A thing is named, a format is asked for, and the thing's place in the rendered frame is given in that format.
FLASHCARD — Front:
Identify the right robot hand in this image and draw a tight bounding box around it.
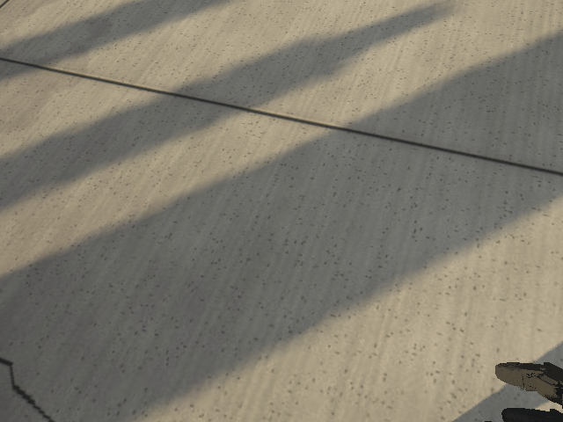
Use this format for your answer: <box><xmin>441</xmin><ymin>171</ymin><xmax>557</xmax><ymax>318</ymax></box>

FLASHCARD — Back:
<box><xmin>485</xmin><ymin>362</ymin><xmax>563</xmax><ymax>422</ymax></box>

